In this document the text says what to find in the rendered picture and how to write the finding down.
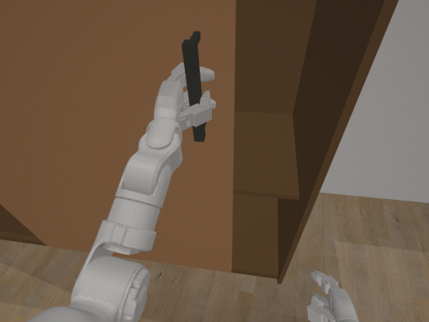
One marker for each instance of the left robot forearm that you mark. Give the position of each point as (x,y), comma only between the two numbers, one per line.
(130,225)

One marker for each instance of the handle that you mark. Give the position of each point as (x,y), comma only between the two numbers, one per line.
(192,71)

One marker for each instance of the robot left hand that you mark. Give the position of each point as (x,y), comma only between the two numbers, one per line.
(173,103)

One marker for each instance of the robot left upper arm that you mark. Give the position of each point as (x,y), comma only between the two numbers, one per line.
(110,289)

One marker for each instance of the wardrobe door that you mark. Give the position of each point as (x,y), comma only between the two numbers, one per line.
(9,224)
(78,86)

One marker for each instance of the robot right hand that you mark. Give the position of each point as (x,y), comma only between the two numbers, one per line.
(337,307)

